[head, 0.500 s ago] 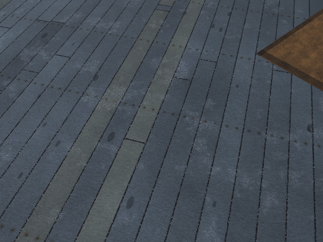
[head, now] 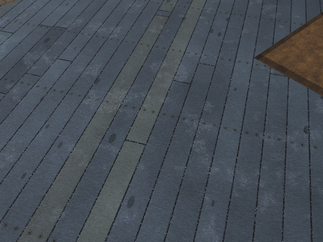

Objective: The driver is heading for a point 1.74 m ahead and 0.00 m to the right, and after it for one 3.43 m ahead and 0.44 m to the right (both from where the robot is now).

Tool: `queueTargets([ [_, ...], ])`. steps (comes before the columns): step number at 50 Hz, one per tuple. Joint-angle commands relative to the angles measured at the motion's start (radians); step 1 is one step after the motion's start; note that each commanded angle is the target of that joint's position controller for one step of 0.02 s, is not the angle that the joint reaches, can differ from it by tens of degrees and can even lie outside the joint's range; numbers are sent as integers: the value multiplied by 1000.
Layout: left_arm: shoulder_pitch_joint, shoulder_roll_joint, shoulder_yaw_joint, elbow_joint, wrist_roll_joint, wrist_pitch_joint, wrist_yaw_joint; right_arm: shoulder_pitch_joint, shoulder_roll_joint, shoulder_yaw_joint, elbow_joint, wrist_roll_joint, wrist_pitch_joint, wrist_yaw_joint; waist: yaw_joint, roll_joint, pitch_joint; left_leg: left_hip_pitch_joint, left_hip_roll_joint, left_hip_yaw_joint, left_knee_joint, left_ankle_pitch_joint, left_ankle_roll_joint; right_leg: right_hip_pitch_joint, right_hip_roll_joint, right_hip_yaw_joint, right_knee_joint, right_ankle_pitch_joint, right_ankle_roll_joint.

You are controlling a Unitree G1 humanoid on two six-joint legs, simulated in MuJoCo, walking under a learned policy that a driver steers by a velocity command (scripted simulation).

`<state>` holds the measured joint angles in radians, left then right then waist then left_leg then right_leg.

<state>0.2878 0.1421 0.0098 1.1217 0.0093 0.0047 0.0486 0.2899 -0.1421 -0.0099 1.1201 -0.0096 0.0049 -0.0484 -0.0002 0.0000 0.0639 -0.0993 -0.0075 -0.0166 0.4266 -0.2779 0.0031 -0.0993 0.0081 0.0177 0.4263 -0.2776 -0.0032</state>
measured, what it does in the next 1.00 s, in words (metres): walks ahead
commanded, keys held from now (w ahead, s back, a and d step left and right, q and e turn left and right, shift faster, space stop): no key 0.40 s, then w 0.60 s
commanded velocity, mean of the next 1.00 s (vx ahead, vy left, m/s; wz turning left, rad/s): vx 0.19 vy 0.00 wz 0.00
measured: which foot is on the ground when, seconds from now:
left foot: down 0.00-0.74, up 0.76-1.00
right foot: down 0.00-1.00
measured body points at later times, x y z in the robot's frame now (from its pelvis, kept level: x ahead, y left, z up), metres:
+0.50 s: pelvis -0.03 +0.00 +0.00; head -0.03 +0.00 +0.45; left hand -0.07 +0.21 -0.16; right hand -0.07 -0.21 -0.16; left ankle -0.03 +0.12 -0.74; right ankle -0.03 -0.12 -0.74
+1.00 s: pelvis +0.12 -0.02 +0.00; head +0.15 -0.03 +0.45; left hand -0.01 +0.19 -0.14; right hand +0.26 -0.25 -0.14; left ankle +0.22 +0.09 -0.69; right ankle -0.02 -0.11 -0.74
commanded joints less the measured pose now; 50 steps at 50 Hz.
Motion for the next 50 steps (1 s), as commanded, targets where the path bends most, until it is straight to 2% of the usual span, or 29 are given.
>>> queueTargets([
  [1, 68, 70, 6, 2, 0, -4, 1, 68, -70, -6, 2, 0, -4, -1, 0, 1, 41, -47, 76, -58, -72, 194, 28, -47, -76, 58, -72, 196, -28],
  [20, 111, 46, -8, 32, 0, -7, -5, 110, -46, 7, 32, 0, -7, 5, 0, 1, 50, -117, 73, -69, -89, 62, 28, -117, -73, 69, -88, 64, -28],
  [21, 122, 43, -9, 35, 1, -7, -6, 121, -43, 8, 34, -1, -6, 6, 0, 1, 27, -113, 65, -68, -98, -17, 30, -112, -65, 67, -97, -14, -29],
  [23, 127, 70, 3, 24, 3, 0, -8, 126, -71, -4, 23, -3, 1, 8, 0, 2, 46, -154, 33, -62, -74, -264, 52, -154, -32, 59, -70, -260, -51],
  [25, 126, 72, 8, 2, 9, 7, -14, 127, -74, -9, 2, -8, 8, 14, -1, 4, 112, -228, 30, -85, -60, -461, 81, -233, -26, 78, -51, -454, -78],
  [27, 123, 53, 7, -17, 10, 0, -17, 131, -59, -9, -13, -9, 1, 16, -3, 9, 129, -240, 47, -123, -48, -446, 95, -258, -36, 104, -26, -429, -88],
  [30, 100, 60, 14, -50, 11, -21, -27, 161, -91, -24, -26, -7, -15, 22, -19, 42, 69, -167, 85, -205, -87, -442, 127, -275, -20, 96, 28, -350, -88],
  [31, 76, 54, 13, -66, 11, -28, -32, 181, -108, -31, -25, -4, -18, 23, -31, 72, 67, -130, 112, -257, -127, -476, 145, -305, 2, 65, 71, -318, -80],
  [33, 45, 24, 7, -96, 18, -47, -41, 211, -149, -50, -13, -3, -22, 22, -37, 173, 78, -93, 215, -397, -235, -537, 197, -330, 40, -44, 203, -171, -64],
  [34, 43, 28, 7, -103, 21, -57, -44, 198, -151, -56, -16, -2, -22, 24, -29, 166, 100, -144, 238, -415, -248, -527, 210, -294, 24, -58, 202, -148, -68],
  [35, 72, 25, 8, -100, 18, -67, -47, 168, -149, -57, -26, -1, -24, 26, -3, 147, 111, -213, 225, -389, -230, -503, 205, -215, 22, -58, 151, -155, -77],
  [36, 153, 18, 9, -77, 11, -76, -49, 109, -144, -58, -46, 0, -26, 28, 45, 123, 116, -312, 184, -328, -176, -470, 187, -75, 29, -51, 60, -160, -89],
  [37, 288, 36, 17, -36, 6, -85, -46, 11, -126, -55, -86, 5, -33, 29, 115, 50, 117, -467, 112, -231, -50, -392, 148, 111, -8, 43, -48, -176, -112],
  [38, 424, 136, 46, 4, 6, -90, -37, -78, -60, -38, -141, 15, -51, 36, 168, -200, 110, -645, -27, -25, 257, -253, 88, 247, -182, 363, -216, -385, -169],
  [39, 497, 187, 64, 25, 6, -87, -39, -108, -77, -38, -174, -20, -67, 44, 173, -259, 130, -765, -26, 58, 475, -225, 84, 283, -350, 593, -297, -373, -223],
  [40, 438, 153, 56, 7, 13, -86, -37, -115, -104, -45, -174, -39, -76, 53, 127, -134, 154, -780, 25, 25, 587, -181, 94, 223, -361, 571, -279, -281, -241],
  [41, 370, 133, 48, -18, 16, -90, -38, -91, -85, -43, -164, -33, -85, 62, 86, -76, 145, -756, 48, 16, 630, -121, 93, 186, -333, 497, -279, -179, -233],
  [42, 319, 129, 45, -36, 18, -96, -38, -90, -78, -43, -162, -27, -91, 73, 60, -61, 130, -740, 65, 12, 644, -66, 89, 169, -304, 433, -293, -123, -225],
  [44, 279, 101, 31, -46, 13, -109, -35, -102, -86, -49, -168, -26, -85, 87, 32, -71, 101, -711, 70, 39, 623, 11, 69, 162, -242, 297, -306, 79, -200],
  [47, 306, 85, 17, -29, 8, -118, -32, -185, -66, -41, -211, -24, -69, 90, 25, -85, 80, -681, 38, 99, 538, 73, 54, 149, -195, 154, -272, 437, -185],
  [50, 292, 106, 12, -31, 8, -122, -29, -314, -47, -25, -270, -12, -62, 92, 32, -114, 94, -536, 10, 137, 311, 144, 62, 58, -168, 84, -279, 530, -172],
])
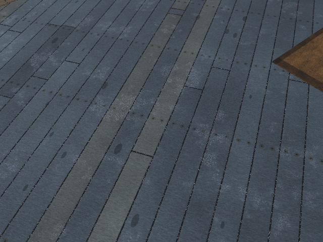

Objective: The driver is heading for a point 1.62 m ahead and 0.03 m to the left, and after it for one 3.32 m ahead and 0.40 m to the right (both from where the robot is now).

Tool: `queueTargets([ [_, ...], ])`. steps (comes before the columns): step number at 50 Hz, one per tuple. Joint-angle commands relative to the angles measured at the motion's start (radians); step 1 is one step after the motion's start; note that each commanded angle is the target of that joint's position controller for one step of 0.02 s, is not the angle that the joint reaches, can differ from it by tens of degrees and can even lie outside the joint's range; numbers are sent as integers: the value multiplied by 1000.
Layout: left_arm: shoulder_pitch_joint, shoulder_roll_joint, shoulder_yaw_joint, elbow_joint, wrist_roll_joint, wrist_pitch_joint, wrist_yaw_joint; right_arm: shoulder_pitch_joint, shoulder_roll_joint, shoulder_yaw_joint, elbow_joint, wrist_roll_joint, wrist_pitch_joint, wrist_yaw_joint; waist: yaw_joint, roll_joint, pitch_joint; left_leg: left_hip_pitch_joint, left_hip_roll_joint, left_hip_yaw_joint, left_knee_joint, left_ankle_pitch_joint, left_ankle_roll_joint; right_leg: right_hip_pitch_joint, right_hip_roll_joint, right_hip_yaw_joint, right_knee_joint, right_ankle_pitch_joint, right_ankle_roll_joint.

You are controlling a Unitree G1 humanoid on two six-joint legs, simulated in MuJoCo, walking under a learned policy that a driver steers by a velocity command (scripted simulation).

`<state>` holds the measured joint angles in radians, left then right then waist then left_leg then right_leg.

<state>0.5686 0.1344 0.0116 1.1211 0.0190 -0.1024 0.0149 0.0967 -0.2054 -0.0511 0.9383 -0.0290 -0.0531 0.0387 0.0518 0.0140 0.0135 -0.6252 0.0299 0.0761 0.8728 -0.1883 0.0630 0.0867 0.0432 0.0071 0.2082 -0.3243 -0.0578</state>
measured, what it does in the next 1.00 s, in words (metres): walks ahead: left foot, then right foot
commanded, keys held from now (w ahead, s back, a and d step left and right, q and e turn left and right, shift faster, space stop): w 0.14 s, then no key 0.86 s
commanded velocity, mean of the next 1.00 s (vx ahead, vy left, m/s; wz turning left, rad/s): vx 0.18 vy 0.00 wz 0.00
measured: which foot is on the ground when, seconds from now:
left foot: up 0.00-0.12, down 0.14-1.00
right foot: down 0.00-0.14, up 0.16-0.58, down 0.60-1.00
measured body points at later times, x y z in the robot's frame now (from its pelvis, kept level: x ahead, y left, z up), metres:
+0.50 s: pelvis +0.22 +0.04 +0.00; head +0.25 +0.04 +0.45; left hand +0.31 +0.25 -0.15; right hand +0.18 -0.18 -0.15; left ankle +0.21 +0.09 -0.74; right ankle +0.32 -0.09 -0.70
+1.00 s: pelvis +0.28 +0.01 +0.00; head +0.29 +0.01 +0.45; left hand +0.27 +0.22 -0.16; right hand +0.25 -0.20 -0.16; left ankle +0.21 +0.09 -0.74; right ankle +0.31 -0.07 -0.74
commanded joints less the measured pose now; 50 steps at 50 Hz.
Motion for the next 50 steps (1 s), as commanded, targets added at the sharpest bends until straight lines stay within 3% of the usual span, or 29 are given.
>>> queueTargets([
  [1, 8, 127, 11, -29, -2, -16, 6, -133, 9, 17, -97, 10, -1, 3, -23, -143, 140, 58, -41, 58, -191, 65, 13, -144, -208, 85, -60, 619, -115],
  [3, -3, 152, 13, -26, -5, -21, 7, -92, -31, 6, -94, 12, 1, -9, -56, -147, 106, 198, -74, 71, -246, 73, 48, -128, -231, 67, 10, 843, -104],
  [4, -10, 166, 16, -24, -6, -22, 8, -20, -57, -5, -73, 14, -2, -18, -91, -139, 62, 282, -96, 68, -268, 69, 64, -98, -235, 53, 105, 976, -91],
  [5, -22, 180, 19, -25, -7, -19, 10, 108, -81, -19, -31, 16, -9, -26, -146, -123, -8, 411, -115, 63, -310, 82, 82, -83, -226, 34, 260, 1047, -76],
  [6, -33, 190, 21, -29, -8, -15, 9, 250, -104, -33, 19, 12, -16, -35, -205, -105, -81, 589, -100, 47, -365, 98, 97, -141, -197, 14, 451, 969, -62],
  [7, -12, 152, 12, -46, -7, -11, 3, 384, -176, -54, 44, -13, -22, -43, -236, -25, -174, 790, 94, -165, -389, -104, 128, -314, -149, -12, 733, 626, -57],
  [8, 116, 16, -7, -53, -38, -2, -4, 395, -244, -63, 36, -34, -21, -35, -148, 189, -272, 956, 399, -680, -500, -66, 268, -603, 25, -41, 1137, -186, -18],
  [9, 53, 117, 19, -56, -19, 4, -3, 329, -213, -60, 34, 14, -15, -26, -143, 73, -226, 841, 371, -764, -606, -30, 281, -658, 2, 56, 1210, -126, -31],
  [10, -40, 124, 24, -88, -12, 5, -3, 209, -154, -40, 16, 24, -22, -26, -93, 37, -79, 688, 347, -577, -611, 95, 256, -672, -51, 46, 1175, -31, -31],
  [11, -85, 114, 24, -93, -1, 4, -2, 165, -96, -25, 14, 23, -34, -22, -76, -14, -19, 571, 302, -454, -619, 308, 236, -631, -75, 37, 1132, 3, -27],
  [13, -75, 87, 27, -85, 17, 28, -9, 176, -22, 2, 43, 20, -48, -32, -22, -1, -1, 453, 222, -266, -626, 561, 191, -536, -103, 33, 1044, -6, -11],
  [14, -73, 72, 28, -83, 17, 40, -12, 204, -10, 11, 60, 17, -55, -35, -14, 11, -2, 435, 209, -214, -622, 685, 175, -505, -98, 27, 998, -4, -6],
  [16, -83, 55, 28, -84, 13, 58, -14, 238, -28, 17, 80, 14, -65, -38, 7, 26, -11, 423, 188, -146, -614, 839, 169, -487, -81, 5, 923, 14, 8],
  [20, -203, 53, 20, -108, 5, 77, -9, 260, -44, 35, 93, 11, -53, -47, 4, 68, -12, 423, 136, -54, -594, 874, 125, -480, -67, -40, 680, 111, 17],
  [25, -306, 62, 9, -109, -7, 86, 6, 342, -38, 50, 129, 9, -30, -61, -44, 86, -16, 462, 153, -73, -555, 746, 109, -412, -54, -59, 503, 155, 16],
  [28, -308, 58, 4, -94, -5, 81, 16, 330, -28, 58, 133, 9, -17, -69, -40, 66, 21, 453, 174, -124, -514, 569, 118, -340, -55, -52, 350, 127, 2],
  [29, -292, 53, -1, -85, -3, 74, 19, 327, -27, 59, 135, 12, -14, -71, -26, 38, 31, 434, 162, -131, -491, 472, 95, -274, -68, -37, 224, 219, -2],
  [30, -256, 89, 5, -71, 0, 65, 24, 354, -19, 60, 136, 10, -15, -72, -33, -8, 11, 403, 134, -134, -465, 339, 63, -179, -134, 34, 185, 377, -6],
  [31, -220, 127, 10, -63, 4, 56, 26, 429, -5, 59, 140, 9, -15, -73, -77, -72, -20, 346, 82, -110, -445, 123, 39, -81, -234, 118, 227, 637, -29],
  [32, -253, 102, 2, -54, -12, 61, 25, 508, 63, 71, 175, 28, -1, -75, -105, -149, -22, 365, 29, -80, -488, -88, 19, -129, -271, 148, 234, 680, -98],
  [33, -275, 62, -6, -59, -11, 65, 17, 470, 29, 65, 182, 20, 10, -81, -84, -126, 15, 418, 19, -81, -516, -107, 11, -204, -250, 152, 206, 569, -90],
  [34, -297, 57, -6, -62, -9, 67, 13, 428, 6, 58, 177, 17, 16, -81, -78, -101, 55, 430, 20, -95, -526, -63, 11, -248, -207, 122, 193, 482, -65],
  [35, -296, 62, -5, -58, -9, 70, 15, 398, -1, 55, 173, 15, 20, -79, -70, -85, 55, 458, 32, -103, -531, -8, 15, -261, -180, 100, 188, 446, -50],
  [38, -263, 67, -3, -33, -20, 70, 26, 378, 23, 61, 176, 17, 22, -77, -67, -51, 42, 486, 58, -110, -536, 79, 14, -243, -155, 81, 181, 424, -32],
  [41, -253, 64, -3, -21, -18, 70, 26, 370, 26, 62, 189, 18, 23, -84, -62, -17, 39, 497, 61, -108, -543, 84, 7, -229, -155, 81, 177, 431, -32],
  [50, -216, 55, -9, 18, -14, 79, 29, 359, 34, 67, 211, 19, 33, -90, -56, -3, 64, 499, 70, -112, -558, 59, 5, -237, -146, 78, 150, 370, -24],
])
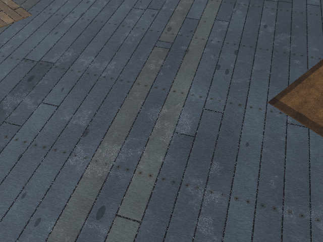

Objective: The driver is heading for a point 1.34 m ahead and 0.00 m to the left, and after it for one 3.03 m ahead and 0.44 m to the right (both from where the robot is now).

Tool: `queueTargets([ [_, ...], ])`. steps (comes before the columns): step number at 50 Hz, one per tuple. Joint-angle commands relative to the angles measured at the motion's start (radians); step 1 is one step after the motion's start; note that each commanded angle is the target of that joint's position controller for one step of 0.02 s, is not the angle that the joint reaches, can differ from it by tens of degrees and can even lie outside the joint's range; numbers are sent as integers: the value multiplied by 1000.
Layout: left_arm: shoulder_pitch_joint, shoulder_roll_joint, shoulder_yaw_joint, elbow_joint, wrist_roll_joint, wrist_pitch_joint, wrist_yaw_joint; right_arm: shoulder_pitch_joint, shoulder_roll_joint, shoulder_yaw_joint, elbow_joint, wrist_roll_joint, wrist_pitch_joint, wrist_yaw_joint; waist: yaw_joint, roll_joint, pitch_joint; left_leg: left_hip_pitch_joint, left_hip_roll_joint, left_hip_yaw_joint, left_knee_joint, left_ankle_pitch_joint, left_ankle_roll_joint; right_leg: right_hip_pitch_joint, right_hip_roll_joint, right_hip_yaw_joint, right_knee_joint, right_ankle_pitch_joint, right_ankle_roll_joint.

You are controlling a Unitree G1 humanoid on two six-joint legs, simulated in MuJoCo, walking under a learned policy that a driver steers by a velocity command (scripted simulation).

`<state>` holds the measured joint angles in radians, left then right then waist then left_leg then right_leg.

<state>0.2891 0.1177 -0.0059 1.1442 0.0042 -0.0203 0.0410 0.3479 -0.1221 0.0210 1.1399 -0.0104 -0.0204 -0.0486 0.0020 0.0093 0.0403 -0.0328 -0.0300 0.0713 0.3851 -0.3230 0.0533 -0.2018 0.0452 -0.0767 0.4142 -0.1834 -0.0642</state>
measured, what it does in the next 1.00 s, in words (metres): walks ahead: right foot, then left foot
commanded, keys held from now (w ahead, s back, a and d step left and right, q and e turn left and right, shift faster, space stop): no key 0.06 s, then w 0.94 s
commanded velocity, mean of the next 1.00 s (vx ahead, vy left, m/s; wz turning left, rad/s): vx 0.36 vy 0.00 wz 0.00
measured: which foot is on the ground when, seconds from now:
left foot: down 0.00-0.46, up 0.48-0.96, down 0.98-1.00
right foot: down 0.00-0.18, up 0.20-0.42, down 0.44-0.98, up 1.00-1.00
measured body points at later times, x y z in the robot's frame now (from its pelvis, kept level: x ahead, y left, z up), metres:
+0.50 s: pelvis +0.11 -0.06 -0.02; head +0.13 -0.07 +0.43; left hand +0.18 +0.20 -0.15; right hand +0.00 -0.28 -0.17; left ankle -0.05 +0.07 -0.69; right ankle +0.16 -0.14 -0.74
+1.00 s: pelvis +0.37 -0.04 -0.02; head +0.41 -0.02 +0.43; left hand +0.27 +0.19 -0.17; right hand +0.55 -0.26 -0.14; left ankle +0.49 +0.04 -0.74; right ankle +0.17 -0.14 -0.71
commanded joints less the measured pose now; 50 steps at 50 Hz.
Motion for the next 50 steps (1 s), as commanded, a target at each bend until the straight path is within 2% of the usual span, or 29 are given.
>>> queueTargets([
  [1, 67, 69, 8, -1, 1, -2, 3, 109, -49, -4, 12, 0, 1, -3, -6, 2, 40, -96, 131, -108, -71, 190, 15, 51, -148, 162, -58, 222, -17],
  [3, 74, 66, 6, 5, 1, -1, 3, 111, -48, -3, 15, 1, 1, -3, -4, 1, 45, -101, 133, -109, -74, 183, 15, 50, -146, 162, -63, 207, -16],
  [4, 86, 61, 5, 11, 2, 1, 1, 125, -45, -2, 21, -1, 1, -2, -6, 1, 31, -98, 126, -108, -84, 103, 20, 54, -134, 157, -69, 113, -18],
  [7, 83, 91, 25, 1, 6, 11, -8, 151, -79, -20, 17, -8, 3, 5, -16, 30, 101, -158, 116, -146, -83, -258, 77, -59, -74, 130, -4, -300, -48],
  [8, 63, 84, 26, -15, 7, 9, -15, 171, -89, -25, 14, -6, 1, 8, -30, 52, 150, -161, 149, -203, -116, -362, 105, -148, -59, 120, 36, -367, -51],
  [10, -19, 41, 18, -63, 16, -4, -30, 237, -133, -44, 23, 0, -6, 7, -63, 135, 222, -104, 286, -378, -247, -476, 174, -315, -13, 14, 217, -275, -34],
  [11, -51, 43, 19, -88, 30, -13, -37, 233, -147, -53, 23, -4, -12, 6, -64, 138, 257, -87, 353, -431, -273, -431, 205, -376, -46, -8, 284, -221, -31],
  [12, -80, 64, 26, -110, 31, -23, -42, 242, -144, -56, 23, -10, -19, 8, -69, 111, 257, -52, 377, -448, -282, -360, 222, -431, -69, 4, 337, -225, -29],
  [14, -109, 93, 40, -142, 26, -38, -52, 257, -145, -62, 24, -21, -36, 13, -64, 65, 235, 47, 379, -414, -268, -185, 226, -513, -98, 28, 394, -245, -23],
  [16, -132, 93, 48, -170, 14, -49, -60, 246, -146, -63, 18, -19, -49, 16, -52, 49, 209, 70, 343, -332, -249, -38, 198, -483, -102, 21, 353, -211, -13],
  [19, -101, 76, 55, -185, 5, -50, -70, 197, -162, -66, 2, -14, -58, 21, -8, 74, 169, -55, 280, -205, -181, 127, 152, -257, -55, -38, 251, -125, -16],
  [20, -23, 67, 59, -163, 1, -50, -70, 161, -167, -67, -7, -6, -61, 24, 38, 71, 145, -150, 245, -147, -113, 222, 127, -88, -19, -70, 190, -72, -24],
  [21, 94, 84, 74, -119, 0, -51, -65, 155, -169, -65, -10, -6, -66, 29, 83, 47, 95, -224, 203, -97, 14, 378, 105, 98, 28, -89, 158, -60, -33],
  [22, 247, 137, 98, -74, 8, -56, -54, 153, -160, -59, -13, -7, -72, 34, 151, -16, 13, -314, 149, -27, 239, 449, 72, 292, -17, -13, 115, -90, -58],
  [23, 402, 261, 127, -65, 28, -60, -40, 153, -90, -39, -62, 5, -74, 43, 197, -236, -93, -509, 31, 67, 630, 174, 8, 437, -317, 444, -99, -379, -149],
  [24, 398, 256, 120, -47, 18, -44, -40, 126, -110, -53, -84, -8, -73, 52, 161, -252, -107, -602, -25, -42, 863, -175, 25, 370, -433, 781, -280, -452, -219],
  [25, 244, 244, 110, -84, 14, -37, -39, 73, -110, -55, -115, -17, -67, 58, 81, -141, -3, -651, 57, -94, 936, -111, 47, 254, -430, 688, -261, -523, -208],
  [26, 142, 201, 97, -117, 10, -42, -44, 25, -104, -54, -129, -17, -69, 66, 56, -51, 51, -644, 95, -100, 904, -18, 56, 148, -397, 575, -267, -432, -188],
  [27, 90, 177, 86, -128, 10, -50, -47, 30, -90, -57, -128, -12, -70, 67, 15, -22, 75, -595, 120, -100, 839, 32, 55, 74, -349, 468, -282, -307, -155],
  [29, 83, 132, 65, -120, 11, -66, -42, 81, -73, -60, -114, -25, -50, 71, -31, -39, 61, -510, 132, -86, 765, 64, 36, 16, -283, 320, -288, -115, -124],
  [31, 137, 136, 60, -100, 13, -78, -36, 54, -84, -67, -128, -23, -33, 74, -38, -51, 63, -534, 127, -62, 722, 103, 23, 33, -264, 250, -294, 9, -132],
  [34, 190, 145, 55, -89, 13, -84, -34, -93, -99, -72, -182, -21, -22, 80, -18, -54, 94, -640, 137, -41, 612, 180, 0, 79, -261, 209, -325, 60, -147],
  [37, 221, 138, 48, -87, 12, -88, -34, -248, -92, -69, -239, -15, -25, 84, 11, -60, 113, -664, 126, -18, 437, 259, -18, 117, -246, 161, -330, 154, -150],
  [43, 273, 154, 52, -68, 15, -94, -26, -394, -99, -71, -300, -10, -34, 85, 40, -80, 113, -600, 84, 18, 224, 288, 17, 246, -266, 110, -278, 370, -142],
  [46, 240, 178, 59, -68, 22, -92, -20, -329, -119, -84, -292, -11, -47, 75, -4, -90, 66, -462, 32, 43, 168, 190, 66, 304, -274, 77, -138, 686, -115],
  [47, 228, 192, 63, -67, 24, -88, -19, -226, -136, -96, -261, -11, -53, 68, -48, -93, 7, -341, -3, 55, 145, 165, 85, 307, -263, 62, -9, 810, -102],
  [48, 212, 196, 64, -70, 21, -82, -21, -55, -157, -110, -202, -17, -62, 59, -117, -66, -83, -139, -24, 67, 87, 198, 106, 254, -225, 29, 189, 803, -82],
  [49, 212, 170, 54, -93, 11, -81, -26, 117, -227, -132, -164, -43, -70, 48, -174, -6, -196, 123, 147, -118, 72, 96, 151, 50, -183, 6, 468, 517, -65],
  [50, 331, 53, 33, -115, -33, -80, -40, 192, -331, -157, -156, -56, -68, 51, -125, 233, -338, 406, 463, -652, -39, -19, 306, -319, 9, -23, 885, -214, -17],
])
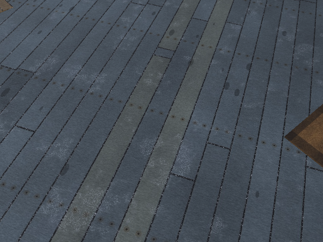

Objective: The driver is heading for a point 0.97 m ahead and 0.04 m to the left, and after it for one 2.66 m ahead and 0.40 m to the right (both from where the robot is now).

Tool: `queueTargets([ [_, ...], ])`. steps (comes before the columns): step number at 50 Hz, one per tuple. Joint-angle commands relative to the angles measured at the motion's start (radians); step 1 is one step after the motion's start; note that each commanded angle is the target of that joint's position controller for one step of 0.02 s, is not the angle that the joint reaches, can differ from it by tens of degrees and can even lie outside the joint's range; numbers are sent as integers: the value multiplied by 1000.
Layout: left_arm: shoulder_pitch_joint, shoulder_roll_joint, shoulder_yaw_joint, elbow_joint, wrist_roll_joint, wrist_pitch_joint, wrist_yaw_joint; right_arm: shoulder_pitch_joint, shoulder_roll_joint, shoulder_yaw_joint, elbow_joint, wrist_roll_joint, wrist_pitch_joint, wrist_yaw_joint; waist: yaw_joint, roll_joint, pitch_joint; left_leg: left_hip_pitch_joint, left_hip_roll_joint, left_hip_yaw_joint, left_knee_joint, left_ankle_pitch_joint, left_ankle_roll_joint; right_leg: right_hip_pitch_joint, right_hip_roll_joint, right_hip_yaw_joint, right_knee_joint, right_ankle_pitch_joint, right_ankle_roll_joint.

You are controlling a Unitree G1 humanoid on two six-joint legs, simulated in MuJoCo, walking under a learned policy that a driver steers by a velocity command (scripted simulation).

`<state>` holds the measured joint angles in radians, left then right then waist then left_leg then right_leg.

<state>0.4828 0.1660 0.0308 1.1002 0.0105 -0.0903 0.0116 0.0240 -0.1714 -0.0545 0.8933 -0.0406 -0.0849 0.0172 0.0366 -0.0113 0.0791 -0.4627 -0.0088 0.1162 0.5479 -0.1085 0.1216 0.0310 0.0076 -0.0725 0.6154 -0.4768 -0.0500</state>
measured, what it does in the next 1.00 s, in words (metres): walks ahead: right foot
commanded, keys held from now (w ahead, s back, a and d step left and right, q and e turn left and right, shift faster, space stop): w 1.00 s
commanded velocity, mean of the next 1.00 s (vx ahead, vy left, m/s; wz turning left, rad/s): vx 0.50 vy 0.00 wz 0.00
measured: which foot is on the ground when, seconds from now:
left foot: down 0.00-0.54, up 0.56-1.00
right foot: up 0.00-0.52, down 0.54-1.00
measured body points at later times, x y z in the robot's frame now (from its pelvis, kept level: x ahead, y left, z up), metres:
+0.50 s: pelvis +0.27 -0.01 +0.01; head +0.31 -0.02 +0.46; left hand +0.47 +0.19 -0.10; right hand +0.17 -0.23 -0.13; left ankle +0.12 +0.08 -0.72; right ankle +0.42 -0.11 -0.70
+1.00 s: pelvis +0.53 -0.03 +0.02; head +0.56 -0.04 +0.47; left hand +0.45 +0.19 -0.12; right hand +0.71 -0.25 -0.10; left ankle +0.70 +0.09 -0.68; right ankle +0.42 -0.10 -0.72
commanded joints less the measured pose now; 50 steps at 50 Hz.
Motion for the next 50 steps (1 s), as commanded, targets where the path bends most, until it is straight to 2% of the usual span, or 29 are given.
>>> queueTargets([
  [1, 54, 108, 23, -72, -16, -9, -10, 429, -242, -74, 82, 11, 12, -8, -144, 114, -347, 755, 407, -794, -302, -314, 216, -646, 30, 119, 772, 22, -51],
  [2, -50, 119, 28, -111, -10, -12, -13, 310, -191, -56, 63, 21, 11, -5, -105, 80, -190, 605, 376, -614, -314, -299, 177, -688, -29, 119, 747, 115, -59],
  [3, -98, 107, 26, -120, -6, -17, -15, 258, -131, -39, 58, 20, 2, -1, -84, 26, -123, 480, 336, -506, -348, -180, 148, -655, -64, 119, 685, 182, -61],
  [5, -80, 70, 26, -112, 22, 7, -22, 257, -64, -16, 85, 23, -11, -9, -23, 44, -66, 331, 256, -349, -382, -36, 92, -559, -103, 115, 584, 211, -48],
  [6, -68, 53, 25, -107, 27, 20, -27, 282, -58, -12, 98, 23, -18, -12, -12, 48, -62, 309, 242, -313, -390, 18, 86, -534, -103, 107, 559, 214, -39],
  [8, -97, 47, 25, -121, 30, 37, -35, 332, -85, -13, 117, 28, -30, -17, -1, 51, -44, 299, 227, -263, -406, 100, 92, -560, -109, 86, 513, 233, -23],
  [10, -187, 58, 25, -156, 30, 48, -40, 365, -108, -15, 124, 28, -32, -17, -8, 53, -13, 307, 219, -231, -437, 98, 96, -633, -125, 68, 446, 298, -4],
  [12, -285, 69, 25, -190, 25, 50, -43, 400, -104, -10, 130, 29, -30, -16, -28, 58, 13, 333, 206, -207, -454, 117, 93, -692, -133, 52, 352, 369, 13],
  [15, -404, 60, 16, -230, 16, 47, -46, 446, -102, -4, 137, 30, -29, -16, -56, 64, 28, 368, 186, -164, -452, 193, 79, -689, -117, 22, 180, 455, 23],
  [19, -513, 60, 10, -266, 11, 40, -45, 517, -108, -2, 159, 26, -28, -21, -92, 78, 35, 477, 201, -139, -422, 283, 77, -677, -84, -8, 40, 486, 6],
  [22, -548, 75, 15, -289, 12, 31, -43, 528, -120, -6, 171, 17, -23, -30, -89, 83, 45, 569, 236, -138, -371, 382, 76, -668, -67, -10, -24, 416, -26],
  [24, -492, 87, 24, -279, 12, 21, -37, 497, -136, -10, 170, 14, -20, -36, -51, 91, 17, 587, 241, -115, -278, 589, 57, -557, -27, -27, -69, 339, -59],
  [25, -401, 101, 33, -251, 14, 15, -30, 482, -148, -14, 171, 13, -17, -37, -11, 94, -31, 584, 232, -103, -169, 712, 45, -442, 7, -39, -93, 313, -78],
  [26, -235, 118, 47, -193, 20, 7, -22, 462, -150, -14, 167, 17, -12, -35, 59, 66, -115, 540, 196, -70, 16, 724, 25, -250, 36, -56, -157, 355, -100],
  [27, -59, 179, 68, -148, 44, -3, -12, 455, -126, -5, 144, 27, -11, -32, 118, 15, -227, 347, 154, -47, 272, 469, 6, 16, -102, 91, -158, 312, -144],
  [28, 32, 290, 94, -141, 62, -2, -11, 556, -22, 15, 117, 70, -11, -20, 84, -211, -362, -20, -23, 2, 678, -181, -44, 306, -416, 587, -242, 218, -276],
  [29, -34, 266, 92, -144, 20, 16, -19, 523, -107, -10, 126, 50, -10, -20, 66, -129, -363, -122, -40, -150, 799, -374, -29, 254, -420, 742, -348, 196, -287],
  [30, -152, 211, 76, -162, 6, 17, -22, 431, -118, -15, 97, 41, -9, -20, 21, -71, -202, -177, 22, -164, 797, -291, -22, 114, -385, 568, -355, 184, -252],
  [31, -207, 146, 58, -168, 6, 9, -27, 372, -103, -11, 85, 35, -15, -17, 5, -14, -119, -158, 56, -163, 738, -222, -22, -15, -340, 456, -392, 271, -222],
  [32, -226, 114, 48, -160, 8, 2, -25, 359, -87, -13, 87, 26, -8, -14, -25, -12, -77, -118, 83, -160, 678, -189, -25, -97, -291, 368, -415, 333, -183],
  [33, -221, 82, 37, -144, 5, -4, -19, 375, -72, -11, 90, 10, 6, -9, -53, -32, -62, -68, 100, -158, 629, -173, -34, -159, -252, 301, -434, 389, -156],
  [34, -197, 76, 32, -131, 6, -11, -16, 391, -55, -10, 97, 4, 19, -2, -65, -40, -65, -39, 100, -151, 607, -165, -42, -179, -237, 263, -443, 434, -150],
  [36, -143, 104, 35, -110, 1, -23, -12, 367, -50, -11, 87, 1, 36, 6, -75, -38, -57, -59, 103, -130, 572, -140, -58, -183, -222, 220, -460, 513, -155],
  [38, -110, 127, 38, -102, 0, -26, -11, 283, -58, -11, 58, 1, 46, 11, -68, -37, -28, -129, 120, -114, 515, -76, -75, -175, -214, 191, -491, 504, -157],
  [39, -91, 126, 36, -98, 0, -24, -11, 234, -65, -11, 41, 2, 49, 12, -58, -39, -13, -165, 126, -107, 477, -40, -84, -163, -209, 182, -503, 504, -156],
  [41, -52, 120, 31, -91, -1, -22, -12, 146, -71, -10, 11, 8, 49, 15, -38, -40, 7, -214, 131, -93, 386, 21, -97, -131, -199, 163, -514, 532, -152],
  [44, -5, 120, 26, -81, 0, -21, -10, 42, -59, 1, -23, 16, 45, 16, -12, -45, 18, -206, 112, -66, 233, 89, -103, -90, -186, 128, -510, 599, -140],
  [48, 61, 124, 24, -55, 6, -19, -3, -60, -60, 8, -59, 19, 38, 15, 19, -57, 32, -202, 81, -39, 104, 101, -82, 18, -206, 107, -481, 684, -147],
  [50, 71, 131, 26, -45, 12, -16, 3, -89, -69, 7, -77, 19, 31, 14, 19, -59, 41, -199, 72, -38, 61, 58, -61, 75, -230, 108, -451, 740, -151],
])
